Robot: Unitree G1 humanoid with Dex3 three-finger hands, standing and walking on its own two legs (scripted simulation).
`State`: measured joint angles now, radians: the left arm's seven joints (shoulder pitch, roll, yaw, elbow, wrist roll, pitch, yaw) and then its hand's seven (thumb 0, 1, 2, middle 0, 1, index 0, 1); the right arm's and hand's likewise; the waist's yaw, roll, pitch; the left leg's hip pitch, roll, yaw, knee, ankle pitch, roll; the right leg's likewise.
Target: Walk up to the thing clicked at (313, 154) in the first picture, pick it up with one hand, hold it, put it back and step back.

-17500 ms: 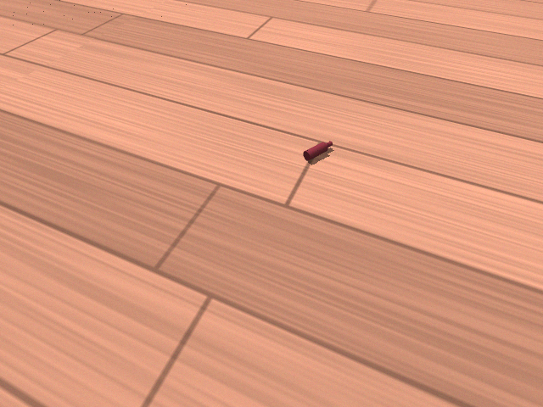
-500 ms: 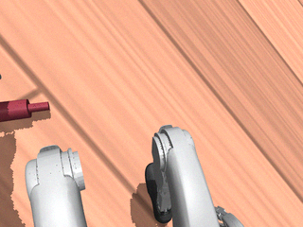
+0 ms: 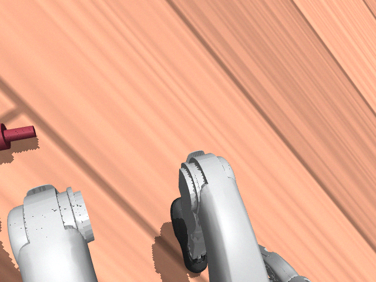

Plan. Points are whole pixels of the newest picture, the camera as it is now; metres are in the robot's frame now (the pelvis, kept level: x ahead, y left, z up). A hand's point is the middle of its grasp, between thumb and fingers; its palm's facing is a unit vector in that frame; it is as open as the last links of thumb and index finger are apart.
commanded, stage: rest palm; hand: left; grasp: from above
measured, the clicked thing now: out of the picture +0.42 +0.32 -0.26
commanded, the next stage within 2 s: close in 0.88 s
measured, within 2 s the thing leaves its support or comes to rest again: neither
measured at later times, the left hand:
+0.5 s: hand out of the picture +0.41 +0.34 -0.23, palm faces -0.42 -0.13 -0.90, open 14.3 cm
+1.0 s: hand out of the picture +0.41 +0.34 -0.24, palm faces -0.43 -0.15 -0.89, open 14.2 cm
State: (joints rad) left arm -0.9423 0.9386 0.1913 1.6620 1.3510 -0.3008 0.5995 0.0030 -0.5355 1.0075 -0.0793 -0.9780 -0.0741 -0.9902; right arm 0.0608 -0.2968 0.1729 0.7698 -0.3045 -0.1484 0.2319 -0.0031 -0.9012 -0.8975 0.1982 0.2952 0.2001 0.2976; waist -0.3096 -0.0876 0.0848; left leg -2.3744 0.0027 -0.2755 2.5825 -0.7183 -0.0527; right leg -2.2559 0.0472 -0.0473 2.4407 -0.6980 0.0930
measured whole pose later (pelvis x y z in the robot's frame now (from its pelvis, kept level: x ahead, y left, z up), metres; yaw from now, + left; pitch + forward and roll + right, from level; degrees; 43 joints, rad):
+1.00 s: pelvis +0.00 +0.01 -0.01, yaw -2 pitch +25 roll -15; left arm -0.93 0.96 0.15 1.71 1.33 -0.30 0.65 0.00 -0.52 0.98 -0.08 -0.99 -0.08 -1.00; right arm 0.02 -0.32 0.22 0.76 -0.33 -0.24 0.30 0.00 -0.91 -0.90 0.20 0.30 0.20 0.30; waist -0.31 -0.12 0.13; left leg -2.36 0.00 -0.30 2.63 -0.74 -0.03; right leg -2.21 0.06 -0.07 2.44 -0.70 0.09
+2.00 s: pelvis +0.00 +0.01 +0.00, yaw -3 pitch +25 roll -15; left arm -0.93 0.96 0.13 1.71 1.33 -0.29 0.67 0.00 0.02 0.58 -0.46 -0.69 -0.50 -0.67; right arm 0.02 -0.33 0.22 0.76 -0.32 -0.25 0.30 0.00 -0.89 -0.89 0.20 0.29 0.20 0.30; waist -0.31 -0.12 0.13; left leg -2.36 0.01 -0.31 2.62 -0.73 -0.03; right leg -2.22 0.06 -0.08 2.44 -0.69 0.08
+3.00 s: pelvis +0.00 +0.01 +0.00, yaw -2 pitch +25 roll -15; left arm -0.94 0.97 0.14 1.71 1.31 -0.30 0.64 0.01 0.28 0.22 -0.81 -0.33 -0.84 -0.30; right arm 0.03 -0.34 0.24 0.75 -0.32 -0.25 0.29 0.00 -0.90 -0.89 0.20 0.29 0.20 0.30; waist -0.32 -0.11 0.14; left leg -2.36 0.00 -0.31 2.62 -0.73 -0.03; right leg -2.22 0.06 -0.08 2.44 -0.68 0.08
